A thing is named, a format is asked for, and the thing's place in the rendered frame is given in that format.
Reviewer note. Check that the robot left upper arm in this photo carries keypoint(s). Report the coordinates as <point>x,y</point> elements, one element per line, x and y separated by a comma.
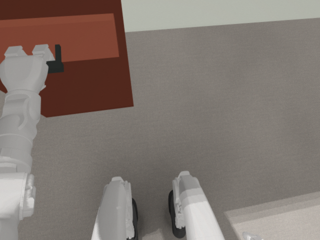
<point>17,200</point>

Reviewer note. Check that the handle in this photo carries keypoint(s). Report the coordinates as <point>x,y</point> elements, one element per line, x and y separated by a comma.
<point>56,66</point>

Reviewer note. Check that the drawer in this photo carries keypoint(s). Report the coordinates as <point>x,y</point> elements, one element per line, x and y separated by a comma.
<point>81,37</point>

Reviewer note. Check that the left robot forearm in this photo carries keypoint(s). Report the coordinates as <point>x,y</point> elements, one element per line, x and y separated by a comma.
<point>20,115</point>

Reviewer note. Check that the robot right shin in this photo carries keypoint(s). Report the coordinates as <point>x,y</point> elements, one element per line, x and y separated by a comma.
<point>179,215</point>

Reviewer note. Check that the right robot foot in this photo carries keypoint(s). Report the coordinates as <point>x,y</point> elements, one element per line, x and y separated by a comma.
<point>178,232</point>

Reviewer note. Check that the cabinet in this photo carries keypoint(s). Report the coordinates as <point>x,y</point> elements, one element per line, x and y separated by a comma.
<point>85,85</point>

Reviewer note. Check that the left robot hand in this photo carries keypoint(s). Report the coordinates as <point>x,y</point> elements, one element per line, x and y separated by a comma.
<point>19,71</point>

